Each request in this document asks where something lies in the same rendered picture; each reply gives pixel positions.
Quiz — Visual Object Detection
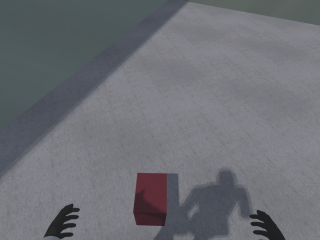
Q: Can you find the robot right hand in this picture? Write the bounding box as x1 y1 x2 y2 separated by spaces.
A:
249 210 286 240

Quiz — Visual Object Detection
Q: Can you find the carton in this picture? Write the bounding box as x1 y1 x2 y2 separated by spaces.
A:
133 173 167 226

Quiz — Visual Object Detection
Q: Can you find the robot left hand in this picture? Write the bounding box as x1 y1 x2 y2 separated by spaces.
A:
44 203 80 239

